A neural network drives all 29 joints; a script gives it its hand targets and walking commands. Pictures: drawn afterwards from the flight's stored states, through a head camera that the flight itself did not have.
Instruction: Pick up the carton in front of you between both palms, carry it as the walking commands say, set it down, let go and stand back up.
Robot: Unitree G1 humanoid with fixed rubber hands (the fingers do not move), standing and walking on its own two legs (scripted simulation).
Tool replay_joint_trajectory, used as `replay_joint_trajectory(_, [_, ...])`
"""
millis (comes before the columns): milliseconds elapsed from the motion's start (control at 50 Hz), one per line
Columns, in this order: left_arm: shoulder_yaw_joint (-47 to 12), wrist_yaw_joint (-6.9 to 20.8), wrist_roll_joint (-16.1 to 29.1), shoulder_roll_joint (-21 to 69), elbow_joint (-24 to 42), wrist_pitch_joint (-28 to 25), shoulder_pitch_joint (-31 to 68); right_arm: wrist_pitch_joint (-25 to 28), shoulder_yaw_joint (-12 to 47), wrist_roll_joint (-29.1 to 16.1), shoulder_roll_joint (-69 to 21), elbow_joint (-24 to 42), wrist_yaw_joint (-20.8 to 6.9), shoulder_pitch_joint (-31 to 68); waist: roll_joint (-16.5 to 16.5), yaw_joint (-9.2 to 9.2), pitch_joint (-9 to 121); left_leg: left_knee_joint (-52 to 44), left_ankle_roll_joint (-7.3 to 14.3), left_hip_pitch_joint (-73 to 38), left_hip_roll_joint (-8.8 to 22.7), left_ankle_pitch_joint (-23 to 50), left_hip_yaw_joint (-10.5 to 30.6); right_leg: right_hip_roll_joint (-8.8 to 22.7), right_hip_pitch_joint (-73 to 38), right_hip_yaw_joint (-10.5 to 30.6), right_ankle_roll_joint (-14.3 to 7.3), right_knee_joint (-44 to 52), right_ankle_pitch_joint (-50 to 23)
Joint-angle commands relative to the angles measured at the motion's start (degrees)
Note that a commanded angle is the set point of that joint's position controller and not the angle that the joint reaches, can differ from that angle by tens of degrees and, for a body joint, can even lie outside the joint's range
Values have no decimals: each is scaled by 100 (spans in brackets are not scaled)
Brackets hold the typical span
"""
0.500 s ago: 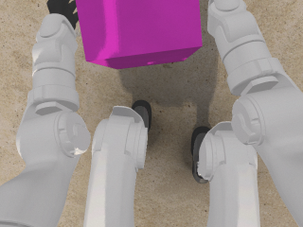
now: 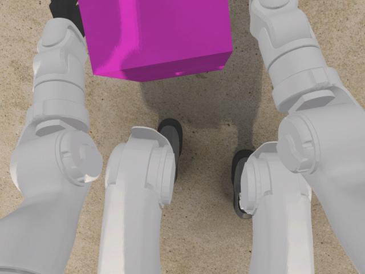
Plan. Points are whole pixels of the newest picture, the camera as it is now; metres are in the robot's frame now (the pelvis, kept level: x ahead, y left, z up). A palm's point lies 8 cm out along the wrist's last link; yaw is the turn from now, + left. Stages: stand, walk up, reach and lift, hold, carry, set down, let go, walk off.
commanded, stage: set down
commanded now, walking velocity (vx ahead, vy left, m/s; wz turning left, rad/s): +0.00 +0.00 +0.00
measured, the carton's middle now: (165, 18) +0.51 +0.14 -0.25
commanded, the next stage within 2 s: let go in 1.34 s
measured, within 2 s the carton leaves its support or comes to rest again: rests again in 0.08 s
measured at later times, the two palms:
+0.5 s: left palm (31, 11) +0.48 +0.33 -0.13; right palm out of the picture +0.58 -0.03 -0.13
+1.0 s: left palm out of the picture +0.47 +0.33 +0.03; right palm out of the picture +0.59 -0.04 +0.03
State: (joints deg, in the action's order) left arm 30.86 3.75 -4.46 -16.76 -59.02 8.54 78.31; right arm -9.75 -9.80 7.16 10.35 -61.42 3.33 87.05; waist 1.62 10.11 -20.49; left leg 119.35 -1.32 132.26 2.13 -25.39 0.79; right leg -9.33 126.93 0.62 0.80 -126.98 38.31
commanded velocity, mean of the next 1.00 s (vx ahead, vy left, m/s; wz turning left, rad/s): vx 0.00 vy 0.00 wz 0.00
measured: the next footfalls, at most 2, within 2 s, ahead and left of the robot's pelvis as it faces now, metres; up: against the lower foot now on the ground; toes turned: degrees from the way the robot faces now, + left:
none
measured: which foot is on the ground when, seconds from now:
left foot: down 0.00-1.00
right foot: down 0.00-1.00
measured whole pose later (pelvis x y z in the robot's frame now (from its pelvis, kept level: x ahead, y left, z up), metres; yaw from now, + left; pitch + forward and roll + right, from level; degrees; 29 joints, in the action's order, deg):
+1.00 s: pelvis +0.02 +0.01 +0.13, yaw +1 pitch +47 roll -2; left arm 22.5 -1.0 5.3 -16.1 -44.3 11.2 62.6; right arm -14.4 -6.5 -1.1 17.1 -50.3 5.3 73.5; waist 2.7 9.8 0.0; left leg 93.2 -0.2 118.0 -0.9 -22.0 1.3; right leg -5.4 111.6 1.5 1.1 -99.1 34.4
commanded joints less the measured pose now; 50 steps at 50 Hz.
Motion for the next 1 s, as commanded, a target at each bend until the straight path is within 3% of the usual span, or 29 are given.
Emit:
replay_joint_trajectory(0, [-617, 537, 154, 1754, -156, -209, 1689, 195, 802, -222, -1629, 330, -405, 1768, 798, 308, 4900, -368, -31, -3107, -310, 1377, -216, 147, -1583, 31, -10, 1404, -1115])
replay_joint_trajectory(40, [-91, -42, 136, -328, -356, -497, 1022, 293, 595, -320, 535, 329, 83, 1414, 704, 332, 5040, -408, -104, -3388, -175, 1350, -212, 274, -1793, 83, 79, 1412, -1120])
replay_joint_trajectory(60, [-172, -292, 287, -944, -400, -625, 1036, 306, 634, -490, 1096, 301, 269, 1477, 627, 378, 5193, -425, -114, -3460, -121, 1387, -213, 339, -1860, 117, 104, 1405, -1128])
replay_joint_trajectory(100, [-337, -550, 649, -1345, -503, -816, 1243, 321, 873, -867, 1293, 272, 373, 1755, 707, 502, 5412, -451, -95, -3512, -63, 1556, -206, 433, -1914, 133, 146, 1383, -1150])
replay_joint_trajectory(140, [-510, -639, 935, -1517, -557, -953, 1379, 359, 1208, -1267, 1176, 305, 326, 1945, 846, 655, 5605, -433, -26, -3586, -27, 1830, -175, 503, -1936, 160, 166, 1300, -1301])
replay_joint_trajectory(200, [-706, -635, 1176, -1609, -464, -1069, 1462, 405, 1589, -1681, 979, 505, 213, 2046, 921, 873, 5901, -445, 54, -3834, 3, 2233, -134, 543, -2002, 155, 189, 1195, -1523])
replay_joint_trajectory(260, [-781, -603, 1288, -1637, -294, -1050, 1388, 385, 1628, -1796, 1088, 686, 175, 1940, 879, 912, 6305, -506, 69, -4269, 3, 2486, -118, 533, -2039, 56, 203, 1207, -1502])
replay_joint_trajectory(400, [-956, -634, 1524, -1485, 625, -712, 1036, 174, 1189, -1419, 1451, 1333, 360, 1689, 754, 609, 7965, -801, 2, -5733, -131, 2648, -193, 390, -2295, -319, 140, 1498, -1160])
replay_joint_trajectory(460, [-1077, -719, 1537, -1381, 1085, -437, 860, -26, 939, -1290, 1520, 1634, 435, 1593, 612, 526, 8554, -1078, -46, -6250, -233, 2396, -297, 296, -2433, -447, 70, 1753, -881])
replay_joint_trajectory(540, [-1093, -763, 1317, -1085, 1190, -151, 736, -232, 575, -1143, 1476, 1260, 391, 1252, 310, 389, 7807, -1535, -119, -5738, -301, 1595, -407, 265, -2140, -433, -13, 2148, -369])
replay_joint_trajectory(660, [-1029, -699, 1052, -738, 1357, -116, 449, -159, 263, -954, 1351, 760, 255, 809, 30, 267, 7456, -1967, -167, -5592, -338, 1709, -375, 225, -1810, -381, -59, 2645, -495])
replay_joint_trajectory(740, [-912, -640, 941, -720, 1525, -75, 170, -146, 211, -866, 1250, 854, 212, 645, 128, 334, 7737, -2268, -170, -5825, -387, 1969, -394, 196, -2059, -380, -28, 2980, -699])
replay_joint_trajectory(860, [-753, -541, 926, -847, 1926, 65, -266, -256, 285, -831, 1150, 1533, 203, 536, 526, 456, 8424, -2787, -132, -6184, -477, 2457, -485, 162, -3091, -380, 53, 3513, -1198])
replay_joint_trajectory(980, [-744, -428, 996, -861, 2246, 211, -528, -411, 298, -810, 1094, 1966, 201, 332, 720, 395, 8736, -3356, -113, -6504, -524, 2793, -533, 158, -4006, -345, 93, 4112, -1633])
